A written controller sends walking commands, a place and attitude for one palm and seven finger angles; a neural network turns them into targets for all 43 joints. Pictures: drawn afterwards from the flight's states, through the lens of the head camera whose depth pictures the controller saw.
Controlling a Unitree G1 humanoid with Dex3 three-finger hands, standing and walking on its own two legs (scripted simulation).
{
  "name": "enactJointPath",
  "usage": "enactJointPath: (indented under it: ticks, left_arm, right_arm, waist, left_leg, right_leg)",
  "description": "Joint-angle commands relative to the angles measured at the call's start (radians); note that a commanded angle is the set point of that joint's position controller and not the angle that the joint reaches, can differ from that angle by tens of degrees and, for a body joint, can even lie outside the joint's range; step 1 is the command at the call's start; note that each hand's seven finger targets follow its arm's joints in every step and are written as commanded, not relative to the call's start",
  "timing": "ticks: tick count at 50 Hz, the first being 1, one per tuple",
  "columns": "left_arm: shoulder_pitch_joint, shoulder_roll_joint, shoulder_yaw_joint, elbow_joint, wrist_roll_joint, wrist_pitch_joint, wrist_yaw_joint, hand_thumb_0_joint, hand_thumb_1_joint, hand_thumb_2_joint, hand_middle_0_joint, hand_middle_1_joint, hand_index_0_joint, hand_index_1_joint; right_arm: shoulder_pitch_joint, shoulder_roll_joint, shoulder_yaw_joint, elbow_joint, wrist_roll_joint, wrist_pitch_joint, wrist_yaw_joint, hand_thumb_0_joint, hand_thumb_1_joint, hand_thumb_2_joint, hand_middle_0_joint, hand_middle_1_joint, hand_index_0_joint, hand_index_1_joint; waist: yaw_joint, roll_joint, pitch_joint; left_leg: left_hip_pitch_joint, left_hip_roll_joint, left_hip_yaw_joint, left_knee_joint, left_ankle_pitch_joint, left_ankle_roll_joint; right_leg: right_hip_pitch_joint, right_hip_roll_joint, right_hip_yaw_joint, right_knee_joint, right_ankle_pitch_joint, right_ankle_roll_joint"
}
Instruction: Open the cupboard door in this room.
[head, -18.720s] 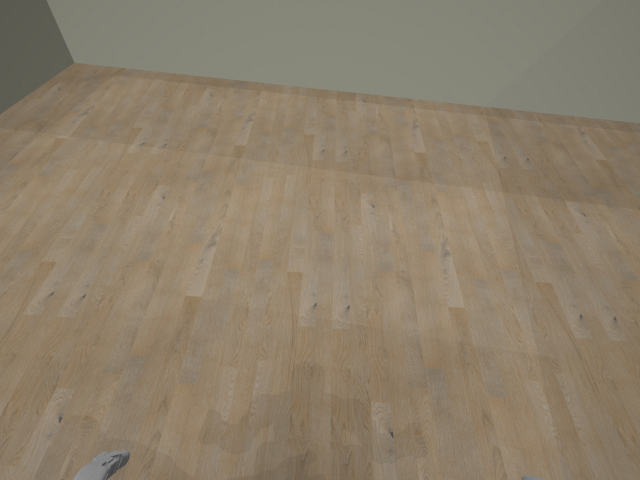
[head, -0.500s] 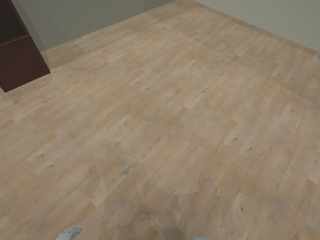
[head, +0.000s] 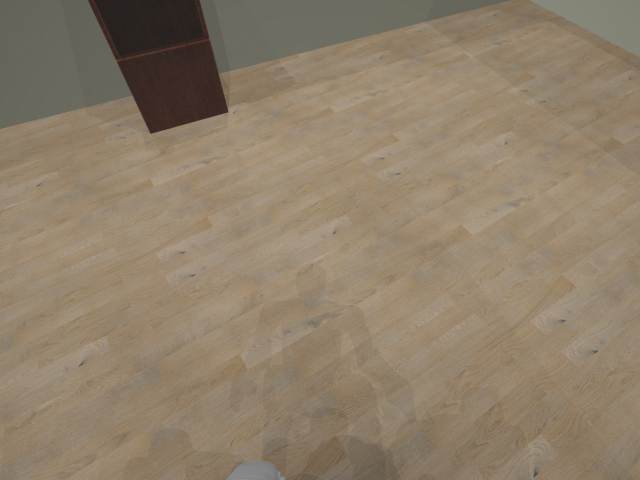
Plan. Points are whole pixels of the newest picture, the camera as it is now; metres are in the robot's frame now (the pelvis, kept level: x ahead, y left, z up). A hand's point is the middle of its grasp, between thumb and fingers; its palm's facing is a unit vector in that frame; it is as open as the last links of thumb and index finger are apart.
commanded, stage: turn or walk to find it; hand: left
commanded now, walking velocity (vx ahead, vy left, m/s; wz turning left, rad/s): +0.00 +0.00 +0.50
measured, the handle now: out of the picture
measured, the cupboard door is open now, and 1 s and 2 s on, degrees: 0 0 0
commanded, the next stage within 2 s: stand and wait in 1.90 s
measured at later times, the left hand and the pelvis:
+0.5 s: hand (134, 476) +0.14 +0.28 -0.15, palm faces +0.20 -0.96 -0.21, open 7.4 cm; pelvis +0.07 +0.06 +0.01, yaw +12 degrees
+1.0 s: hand (186, 439) +0.19 +0.22 -0.16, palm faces +0.47 -0.84 -0.26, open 7.3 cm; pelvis +0.27 +0.04 +0.01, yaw +26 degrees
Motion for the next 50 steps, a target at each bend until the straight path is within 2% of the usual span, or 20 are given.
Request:
enactJointPath:
  ticks: [1,4,5,6,7,8,10,14,25,29,31,32,33,34,35,36,37,41,46,50]
  left_arm:
    - [0.058,0.245,0.063,-0.033,0.007,-0.004,0.007,0.000,0.900,0.900,-0.200,-0.300,-0.200,-0.300]
    - [0.025,0.241,0.064,-0.026,-0.004,0.001,0.001,0.000,0.900,0.900,-0.200,-0.300,-0.200,-0.300]
    - [0.020,0.208,0.062,-0.041,-0.010,0.006,-0.004,0.000,0.900,0.900,-0.200,-0.300,-0.200,-0.300]
    - [-0.007,0.142,0.045,-0.086,-0.013,0.008,-0.016,0.000,0.900,0.900,-0.200,-0.300,-0.200,-0.300]
    - [-0.098,0.153,0.036,-0.113,0.000,0.013,-0.017,0.000,0.900,0.900,-0.200,-0.300,-0.200,-0.300]
    - [-0.144,0.155,0.038,-0.106,0.005,0.016,-0.017,0.000,0.900,0.900,-0.200,-0.300,-0.200,-0.300]
    - [-0.150,0.163,0.046,-0.090,0.002,0.002,-0.037,0.000,0.900,0.900,-0.200,-0.300,-0.200,-0.300]
    - [-0.063,0.158,0.044,-0.037,0.005,-0.007,-0.053,0.000,0.900,0.900,-0.200,-0.300,-0.200,-0.300]
    - [-0.296,0.134,0.027,-0.134,-0.004,-0.029,-0.052,0.000,0.900,0.900,-0.200,-0.300,-0.200,-0.300]
    - [-0.325,0.114,0.018,-0.150,-0.009,-0.045,-0.056,0.000,0.900,0.900,-0.200,-0.300,-0.200,-0.300]
    - [-0.230,0.114,0.024,-0.118,-0.011,-0.051,-0.055,0.000,0.900,0.900,-0.200,-0.300,-0.200,-0.300]
    - [-0.097,0.136,0.030,-0.076,-0.009,-0.059,-0.051,0.000,0.900,0.900,-0.200,-0.300,-0.200,-0.300]
    - [0.069,0.194,0.045,-0.025,-0.004,-0.071,-0.042,0.000,0.900,0.900,-0.200,-0.300,-0.200,-0.300]
    - [0.215,0.313,0.074,0.015,0.010,-0.081,-0.022,0.000,0.900,0.900,-0.200,-0.300,-0.200,-0.300]
    - [0.247,0.341,0.075,0.026,-0.006,-0.073,-0.018,0.000,0.900,0.900,-0.200,-0.300,-0.200,-0.300]
    - [0.163,0.302,0.070,0.012,-0.007,-0.070,-0.015,0.000,0.900,0.900,-0.200,-0.300,-0.200,-0.300]
    - [0.077,0.256,0.062,-0.003,-0.006,-0.079,-0.019,0.000,0.900,0.900,-0.200,-0.300,-0.200,-0.300]
    - [-0.031,0.116,0.025,-0.004,-0.002,-0.090,-0.018,0.000,0.900,0.900,-0.200,-0.300,-0.200,-0.300]
    - [0.061,0.087,0.023,0.057,0.004,-0.106,-0.011,0.000,0.900,0.900,-0.200,-0.300,-0.200,-0.300]
    - [0.138,0.103,0.011,0.101,0.003,-0.109,-0.008,0.000,0.900,0.900,-0.200,-0.300,-0.200,-0.300]
  right_arm:
    - [-0.068,-0.028,0.007,-0.108,0.007,-0.045,-0.001,0.000,-0.900,-0.900,0.200,0.300,0.200,0.300]
    - [0.012,-0.052,0.005,-0.097,0.001,-0.061,0.002,0.000,-0.900,-0.900,0.200,0.300,0.200,0.300]
    - [0.080,-0.125,-0.011,-0.084,-0.004,-0.074,0.001,0.000,-0.900,-0.900,0.200,0.300,0.200,0.300]
    - [0.136,-0.239,-0.041,-0.079,-0.015,-0.077,-0.004,0.000,-0.900,-0.900,0.200,0.300,0.200,0.300]
    - [0.196,-0.265,-0.044,-0.049,-0.011,-0.071,-0.006,0.000,-0.900,-0.900,0.200,0.300,0.200,0.300]
    - [0.187,-0.230,-0.034,-0.041,-0.012,-0.077,-0.016,0.000,-0.900,-0.900,0.200,0.300,0.200,0.300]
    - [0.101,-0.169,-0.013,-0.076,-0.011,-0.088,-0.025,0.000,-0.900,-0.900,0.200,0.300,0.200,0.300]
    - [0.085,-0.128,0.001,-0.087,0.000,-0.123,-0.022,0.000,-0.900,-0.900,0.200,0.300,0.200,0.300]
    - [0.279,-0.097,-0.007,-0.016,-0.004,-0.149,-0.030,0.000,-0.900,-0.900,0.200,0.300,0.200,0.300]
    - [0.280,-0.105,-0.011,0.003,-0.011,-0.147,-0.033,0.000,-0.900,-0.900,0.200,0.300,0.200,0.300]
    - [0.253,-0.109,-0.011,0.008,-0.008,-0.146,-0.035,0.000,-0.900,-0.900,0.200,0.300,0.200,0.300]
    - [0.238,-0.112,-0.012,0.012,-0.003,-0.146,-0.035,0.000,-0.900,-0.900,0.200,0.300,0.200,0.300]
    - [0.232,-0.093,-0.011,0.009,0.005,-0.153,-0.028,0.000,-0.900,-0.900,0.200,0.300,0.200,0.300]
    - [0.272,-0.022,0.003,-0.011,0.011,-0.155,-0.018,0.000,-0.900,-0.900,0.200,0.300,0.200,0.300]
    - [0.241,-0.028,0.004,-0.040,0.011,-0.151,-0.020,0.000,-0.900,-0.900,0.200,0.300,0.200,0.300]
    - [0.231,-0.039,-0.005,-0.033,0.004,-0.145,-0.017,0.000,-0.900,-0.900,0.200,0.300,0.200,0.300]
    - [0.194,-0.015,-0.004,-0.025,0.000,-0.142,-0.005,0.000,-0.900,-0.900,0.200,0.300,0.200,0.300]
    - [0.210,0.036,0.001,0.008,-0.013,-0.098,0.011,0.000,-0.900,-0.900,0.200,0.300,0.200,0.300]
    - [0.120,0.046,0.002,-0.015,-0.015,-0.085,0.018,0.000,-0.900,-0.900,0.200,0.300,0.200,0.300]
    - [-0.018,0.060,0.017,-0.052,-0.012,-0.093,0.031,0.000,-0.900,-0.900,0.200,0.300,0.200,0.300]
  waist:
    - [0.044,-0.236,-0.114]
    - [-0.013,-0.164,-0.170]
    - [-0.056,0.007,-0.213]
    - [-0.089,0.318,-0.189]
    - [-0.121,0.245,-0.156]
    - [-0.119,0.273,-0.112]
    - [-0.071,0.191,-0.037]
    - [-0.021,0.100,-0.053]
    - [-0.080,0.111,-0.006]
    - [-0.081,0.127,-0.030]
    - [-0.029,0.113,-0.059]
    - [0.035,0.061,-0.117]
    - [0.104,-0.031,-0.208]
    - [0.145,-0.309,-0.336]
    - [0.133,-0.311,-0.330]
    - [0.099,-0.191,-0.217]
    - [0.081,-0.201,-0.137]
    - [-0.021,-0.155,-0.034]
    - [-0.028,-0.141,0.020]
    - [0.005,-0.111,0.053]
  left_leg:
    - [-0.001,-0.022,0.070,-0.188,-0.013,0.019]
    - [0.227,-0.023,0.087,-0.456,0.193,0.040]
    - [0.386,0.070,-0.067,-0.565,0.222,0.089]
    - [0.505,0.318,-0.425,-0.622,0.309,0.206]
    - [0.464,0.383,-0.471,-0.654,0.214,0.278]
    - [0.414,0.329,-0.451,-0.689,0.120,0.265]
    - [0.317,0.256,-0.401,-0.703,0.045,0.244]
    - [0.312,0.150,-0.246,-0.716,0.210,0.208]
    - [0.435,0.181,-0.333,-0.696,0.473,0.279]
    - [0.398,0.156,-0.317,-0.621,0.583,0.257]
    - [0.301,0.124,-0.276,-0.552,0.671,0.223]
    - [0.236,0.093,-0.257,-0.426,0.681,0.193]
    - [0.093,0.044,-0.219,-0.246,0.586,0.155]
    - [-0.155,-0.088,-0.108,0.064,0.072,0.101]
    - [-0.223,-0.099,-0.092,0.268,-0.160,0.103]
    - [-0.229,-0.040,-0.108,0.360,-0.089,0.114]
    - [-0.255,0.001,-0.098,0.399,0.014,0.114]
    - [-0.179,0.042,-0.069,0.349,0.208,0.080]
    - [-0.253,0.072,-0.028,0.220,0.290,0.048]
    - [-0.246,0.078,0.029,-0.017,0.309,0.046]
  right_leg:
    - [0.142,-0.256,0.174,-0.088,0.592,-0.115]
    - [0.041,-0.225,0.104,0.019,0.356,-0.026]
    - [-0.115,-0.157,0.062,0.190,0.132,0.027]
    - [-0.424,-0.007,0.036,0.427,-0.339,0.098]
    - [-0.489,0.000,0.137,0.532,-0.365,0.082]
    - [-0.519,-0.026,0.195,0.569,-0.289,0.079]
    - [-0.514,-0.024,0.226,0.627,-0.138,0.078]
    - [-0.458,-0.002,0.212,0.619,0.045,0.100]
    - [-0.577,-0.012,0.233,0.399,0.061,0.136]
    - [-0.406,0.037,0.184,0.173,0.025,0.110]
    - [-0.183,0.075,0.156,0.058,0.091,0.089]
    - [0.019,0.088,0.151,-0.022,0.169,0.080]
    - [0.293,0.014,0.227,-0.055,0.212,0.053]
    - [0.547,-0.298,0.552,-0.123,0.150,-0.031]
    - [0.477,-0.425,0.773,-0.223,0.120,-0.089]
    - [0.335,-0.400,0.738,-0.275,-0.075,-0.106]
    - [0.204,-0.354,0.695,-0.312,-0.201,-0.081]
    - [-0.036,-0.211,0.302,-0.338,-0.001,-0.012]
    - [-0.014,-0.199,0.181,-0.371,0.150,-0.047]
    - [0.053,-0.190,0.134,-0.367,0.283,-0.067]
